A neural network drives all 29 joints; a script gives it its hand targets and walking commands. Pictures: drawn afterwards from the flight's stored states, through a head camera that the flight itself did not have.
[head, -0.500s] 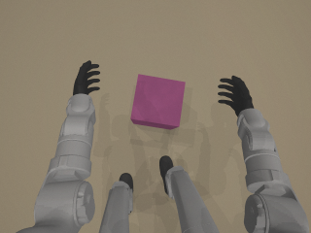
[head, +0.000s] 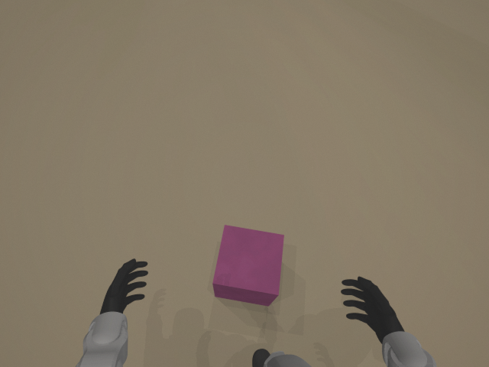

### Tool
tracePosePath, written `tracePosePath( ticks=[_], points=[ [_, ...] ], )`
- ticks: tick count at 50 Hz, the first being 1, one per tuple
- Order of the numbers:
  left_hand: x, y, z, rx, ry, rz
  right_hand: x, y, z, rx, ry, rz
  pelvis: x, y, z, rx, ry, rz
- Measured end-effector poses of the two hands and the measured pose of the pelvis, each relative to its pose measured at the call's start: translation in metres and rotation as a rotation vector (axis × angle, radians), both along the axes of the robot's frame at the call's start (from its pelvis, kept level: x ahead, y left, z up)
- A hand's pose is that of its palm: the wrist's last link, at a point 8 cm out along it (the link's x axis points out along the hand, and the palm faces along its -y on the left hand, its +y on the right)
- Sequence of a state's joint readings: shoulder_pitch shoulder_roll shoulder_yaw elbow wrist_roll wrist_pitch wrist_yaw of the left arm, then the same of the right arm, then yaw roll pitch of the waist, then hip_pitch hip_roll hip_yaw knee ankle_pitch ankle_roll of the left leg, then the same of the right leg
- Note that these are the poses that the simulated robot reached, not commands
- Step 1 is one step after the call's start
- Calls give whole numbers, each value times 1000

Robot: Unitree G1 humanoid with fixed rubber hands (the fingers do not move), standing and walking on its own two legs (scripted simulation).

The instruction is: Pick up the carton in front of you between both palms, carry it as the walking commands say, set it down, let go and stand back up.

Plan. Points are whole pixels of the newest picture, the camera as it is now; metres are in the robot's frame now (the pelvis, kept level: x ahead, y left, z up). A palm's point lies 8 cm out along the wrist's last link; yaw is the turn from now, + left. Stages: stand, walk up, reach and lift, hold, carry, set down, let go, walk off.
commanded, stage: let go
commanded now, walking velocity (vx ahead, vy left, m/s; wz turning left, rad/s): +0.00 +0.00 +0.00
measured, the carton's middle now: (247, 267) +0.42 -0.08 -0.64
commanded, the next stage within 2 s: stand in 0.66 s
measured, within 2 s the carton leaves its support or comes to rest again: neither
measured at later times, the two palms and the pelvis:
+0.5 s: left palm out of the picture +0.17 +0.26 -0.06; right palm (372, 323) +0.18 -0.21 -0.05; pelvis +0.01 +0.03 +0.01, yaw +0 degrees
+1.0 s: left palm out of the picture +0.13 +0.30 -0.07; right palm (409, 332) +0.16 -0.28 -0.09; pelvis +0.02 +0.00 +0.00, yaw +2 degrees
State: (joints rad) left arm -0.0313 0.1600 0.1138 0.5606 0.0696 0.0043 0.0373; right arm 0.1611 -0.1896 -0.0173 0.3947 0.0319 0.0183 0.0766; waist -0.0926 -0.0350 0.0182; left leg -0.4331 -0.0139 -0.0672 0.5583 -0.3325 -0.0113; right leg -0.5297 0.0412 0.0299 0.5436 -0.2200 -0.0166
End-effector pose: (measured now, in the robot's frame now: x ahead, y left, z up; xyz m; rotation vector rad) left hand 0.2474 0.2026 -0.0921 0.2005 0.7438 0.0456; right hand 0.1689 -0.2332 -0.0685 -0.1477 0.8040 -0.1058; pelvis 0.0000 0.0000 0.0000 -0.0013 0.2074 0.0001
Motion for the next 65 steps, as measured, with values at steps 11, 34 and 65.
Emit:
tracePosePath(
  ticks=[11,34,65],
  points=[
    [-58,51,29,6,32,26,0,26,11,2,-13,28,11,27,10,-19,-171,-6],
    [-80,42,33,15,32,46,-3,6,13,-71,16,12,6,15,7,-11,-270,-6],
    [-126,87,13,193,259,177,-8,-55,-23,-192,158,59,23,-7,8,2,-216,38]
  ],
)
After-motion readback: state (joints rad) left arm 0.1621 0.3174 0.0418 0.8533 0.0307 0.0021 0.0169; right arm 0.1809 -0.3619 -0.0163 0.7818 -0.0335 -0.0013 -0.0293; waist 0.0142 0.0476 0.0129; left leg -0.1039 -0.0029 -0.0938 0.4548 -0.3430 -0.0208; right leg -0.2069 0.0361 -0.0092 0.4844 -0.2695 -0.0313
